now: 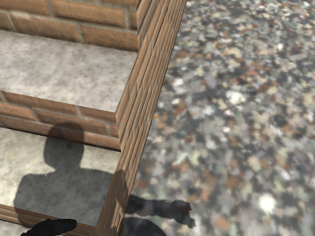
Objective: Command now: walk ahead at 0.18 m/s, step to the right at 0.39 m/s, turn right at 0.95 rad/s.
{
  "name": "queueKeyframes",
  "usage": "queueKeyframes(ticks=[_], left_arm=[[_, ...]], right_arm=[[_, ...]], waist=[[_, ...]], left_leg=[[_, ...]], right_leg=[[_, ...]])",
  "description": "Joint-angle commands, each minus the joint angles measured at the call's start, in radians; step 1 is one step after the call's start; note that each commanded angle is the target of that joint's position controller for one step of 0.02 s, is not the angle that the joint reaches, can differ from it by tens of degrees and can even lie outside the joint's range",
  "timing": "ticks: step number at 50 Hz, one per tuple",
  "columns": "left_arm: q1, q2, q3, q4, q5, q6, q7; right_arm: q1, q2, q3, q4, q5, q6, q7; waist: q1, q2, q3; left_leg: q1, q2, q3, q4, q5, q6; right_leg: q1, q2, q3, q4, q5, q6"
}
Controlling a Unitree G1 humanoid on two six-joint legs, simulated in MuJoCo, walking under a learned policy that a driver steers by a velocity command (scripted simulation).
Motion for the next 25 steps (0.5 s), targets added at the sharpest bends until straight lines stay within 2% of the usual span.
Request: queueKeyframes(ticks=[1,2,3,4,5,6,7,8,10,12,13,14,15,16,17,18,19,21,23,24,25], left_arm=[[0.27,0.162,0.074,0.054,0.025,-0.033,0.02],[0.269,0.28,0.087,0.032,0.049,-0.057,0.006],[0.28,0.34,0.096,0.01,0.084,-0.091,-0.038],[0.234,0.339,0.089,0.028,0.058,-0.111,-0.039],[0.214,0.316,0.084,0.027,0.026,-0.115,-0.012],[0.154,0.253,0.069,0.023,0.009,-0.096,0.013],[0.105,0.2,0.055,0.004,0.014,-0.079,0.034],[0.096,0.167,0.044,-0.005,0.03,-0.072,0.045],[0.116,0.11,0.025,0.001,0.046,-0.069,0.05],[0.177,0.109,0.024,0.024,0.056,-0.063,0.05],[0.374,0.145,0.042,0.117,0.001,-0.138,0.097],[0.337,0.171,0.047,0.127,0.008,-0.163,0.118],[0.283,0.164,0.049,0.126,0.023,-0.178,0.13],[0.249,0.148,0.047,0.121,0.035,-0.194,0.135],[0.207,0.13,0.037,0.12,0.047,-0.2,0.135],[0.198,0.121,0.03,0.124,0.064,-0.207,0.131],[0.204,0.12,0.026,0.136,0.072,-0.211,0.132],[0.201,0.137,0.024,0.156,0.07,-0.202,0.145],[0.203,0.158,0.026,0.16,0.063,-0.18,0.165],[0.212,0.171,0.029,0.162,0.062,-0.171,0.176],[0.216,0.187,0.031,0.164,0.06,-0.164,0.187]], right_arm=[[-0.047,-0.083,-0.005,-0.017,0.01,0.012,0.0],[-0.081,-0.002,0.015,-0.099,-0.074,0.015,-0.018],[-0.175,-0.038,0.014,-0.162,-0.038,-0.017,-0.011],[-0.169,-0.074,0.007,-0.134,0.019,-0.064,0.015],[-0.132,-0.093,0.005,-0.102,0.019,-0.108,0.034],[-0.095,-0.118,0.004,-0.05,0.002,-0.129,0.031],[-0.058,-0.123,0.007,-0.019,-0.016,-0.138,0.025],[-0.033,-0.129,0.007,0.007,-0.02,-0.132,0.022],[0.006,-0.077,0.03,0.037,-0.011,-0.126,0.029],[-0.034,-0.04,0.052,0.031,0.006,-0.128,0.035],[-0.359,0.017,0.076,-0.131,0.013,-0.128,0.098],[-0.279,0.015,0.064,-0.121,0.039,-0.124,0.113],[-0.17,0.016,0.061,-0.089,0.032,-0.122,0.123],[-0.093,-0.007,0.051,-0.065,0.022,-0.127,0.131],[-0.05,-0.04,0.041,-0.046,0.004,-0.142,0.139],[-0.067,-0.068,0.027,-0.04,-0.01,-0.151,0.142],[-0.098,-0.064,0.025,-0.042,-0.014,-0.154,0.145],[-0.139,-0.012,0.039,-0.07,-0.005,-0.158,0.158],[-0.197,0.034,0.055,-0.102,0.0,-0.166,0.183],[-0.214,0.042,0.056,-0.114,-0.003,-0.17,0.196],[-0.2,0.043,0.056,-0.115,-0.003,-0.169,0.204]], waist=[[0.14,-0.059,-0.075],[0.062,-0.343,-0.044],[0.098,-0.457,-0.16],[0.059,-0.448,-0.122],[0.022,-0.358,-0.093],[-0.019,-0.261,-0.096],[-0.042,-0.202,-0.119],[-0.039,-0.164,-0.136],[-0.023,-0.105,-0.122],[0.026,-0.119,-0.064],[0.103,0.056,-0.028],[0.043,0.148,0.017],[0.007,0.117,0.018],[-0.012,0.072,-0.013],[-0.024,0.049,-0.043],[-0.01,0.037,-0.051],[0.012,0.022,-0.032],[0.03,-0.007,0.046],[0.052,0.005,0.095],[0.063,0.009,0.088],[0.055,-0.001,0.062]], left_leg=[[-0.041,-0.087,-0.097,0.322,-0.245,0.163],[-0.475,-0.294,-0.132,0.624,-0.551,0.12],[-0.635,-0.387,-0.335,0.859,-0.583,0.122],[-0.739,-0.409,-0.426,1.063,-0.521,0.141],[-0.719,-0.357,-0.495,0.926,-0.391,0.167],[-0.639,-0.319,-0.503,0.785,-0.308,0.167],[-0.558,-0.315,-0.482,0.714,-0.277,0.161],[-0.497,-0.328,-0.433,0.687,-0.234,0.158],[-0.399,-0.324,-0.383,0.479,-0.179,0.154],[-0.33,-0.32,-0.358,0.292,-0.139,0.164],[-0.769,-0.239,-0.54,0.573,0.069,0.151],[-1.027,-0.276,-0.761,0.622,0.127,0.165],[-1.12,-0.332,-0.848,0.633,0.171,0.175],[-1.096,-0.354,-0.868,0.623,0.203,0.175],[-0.976,-0.368,-0.789,0.55,0.237,0.166],[-0.826,-0.375,-0.683,0.491,0.278,0.154],[-0.734,-0.379,-0.611,0.467,0.306,0.142],[-0.659,-0.383,-0.523,0.391,0.327,0.128],[-0.583,-0.386,-0.399,0.247,0.358,0.118],[-0.537,-0.397,-0.344,0.189,0.373,0.112],[-0.495,-0.418,-0.301,0.154,0.381,0.106]], right_leg=[[0.212,0.167,-0.032,-0.323,0.301,-0.143],[0.317,0.079,0.34,-0.273,0.567,-0.277],[0.338,-0.05,0.715,-0.468,0.359,-0.459],[0.391,-0.121,0.763,-0.528,0.326,-0.506],[0.381,-0.083,0.625,-0.481,0.299,-0.446],[0.356,-0.044,0.511,-0.434,0.321,-0.379],[0.321,-0.031,0.444,-0.424,0.346,-0.357],[0.301,-0.026,0.392,-0.44,0.356,-0.353],[0.277,0.018,0.289,-0.452,0.306,-0.344],[0.254,0.04,0.236,-0.494,0.199,-0.347],[0.42,-0.284,0.621,-0.603,-0.15,-0.299],[0.563,-0.325,0.685,-0.554,-0.182,-0.237],[0.63,-0.278,0.56,-0.526,-0.09,-0.153],[0.661,-0.219,0.405,-0.517,0.075,-0.099],[0.626,-0.136,0.24,-0.535,0.241,-0.079],[0.518,-0.069,0.145,-0.578,0.344,-0.071],[0.434,-0.027,0.089,-0.608,0.449,-0.074],[0.339,0.032,-0.018,-0.612,0.727,-0.052],[0.287,0.078,-0.098,-0.599,0.863,-0.004],[0.294,0.084,-0.112,-0.567,0.962,0.013],[0.323,0.084,-0.117,-0.51,1.101,0.025]])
